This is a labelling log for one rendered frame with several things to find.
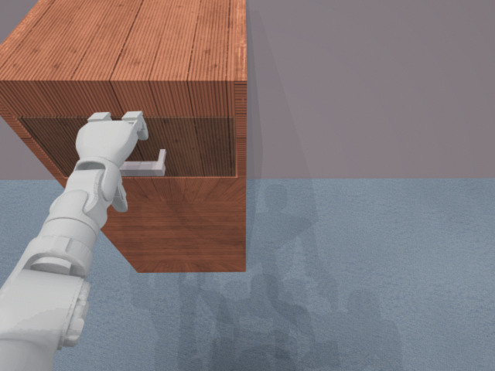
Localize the left robot forearm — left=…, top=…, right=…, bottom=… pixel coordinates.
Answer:
left=0, top=157, right=120, bottom=307

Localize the robot left upper arm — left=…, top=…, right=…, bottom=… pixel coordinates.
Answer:
left=0, top=269, right=91, bottom=371

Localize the robot left hand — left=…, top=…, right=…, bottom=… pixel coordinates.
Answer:
left=76, top=111, right=149, bottom=213

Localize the handle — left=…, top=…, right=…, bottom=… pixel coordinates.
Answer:
left=119, top=149, right=166, bottom=176

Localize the drawer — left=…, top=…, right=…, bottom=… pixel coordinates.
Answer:
left=17, top=116, right=237, bottom=177

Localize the cabinet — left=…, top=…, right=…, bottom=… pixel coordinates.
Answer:
left=0, top=0, right=247, bottom=273

